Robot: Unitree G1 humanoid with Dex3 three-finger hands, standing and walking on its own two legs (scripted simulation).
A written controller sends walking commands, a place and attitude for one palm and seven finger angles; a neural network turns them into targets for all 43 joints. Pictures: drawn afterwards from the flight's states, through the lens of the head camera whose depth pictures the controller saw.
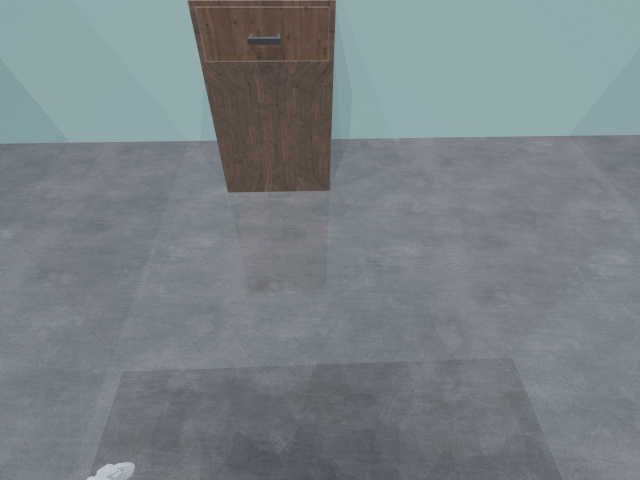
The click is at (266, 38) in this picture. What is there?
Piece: drawer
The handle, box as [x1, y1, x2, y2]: [247, 34, 280, 44]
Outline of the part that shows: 247,38 248,44 280,44 279,34 276,37 253,37 252,34 250,34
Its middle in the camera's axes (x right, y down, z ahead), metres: -0.21 -0.72 +1.39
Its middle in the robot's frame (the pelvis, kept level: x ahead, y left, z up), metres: +1.51 +0.27 -0.03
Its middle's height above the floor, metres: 0.74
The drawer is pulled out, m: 0.00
